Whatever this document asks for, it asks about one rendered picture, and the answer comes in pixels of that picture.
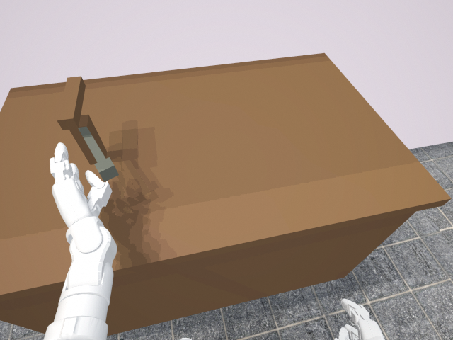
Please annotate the counter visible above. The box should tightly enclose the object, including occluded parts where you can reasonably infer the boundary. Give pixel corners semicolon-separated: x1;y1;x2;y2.
0;53;451;336

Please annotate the tap lever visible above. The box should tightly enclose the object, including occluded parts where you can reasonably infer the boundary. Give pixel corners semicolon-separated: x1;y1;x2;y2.
78;127;119;182

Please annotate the robot left hand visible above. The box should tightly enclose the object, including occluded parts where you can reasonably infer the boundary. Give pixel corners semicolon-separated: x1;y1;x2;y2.
50;142;112;228

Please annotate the robot right hand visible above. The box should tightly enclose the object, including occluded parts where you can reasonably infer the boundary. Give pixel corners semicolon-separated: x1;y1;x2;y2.
334;299;385;340

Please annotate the robot left forearm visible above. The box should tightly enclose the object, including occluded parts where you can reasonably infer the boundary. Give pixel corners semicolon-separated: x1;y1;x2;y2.
43;216;117;340

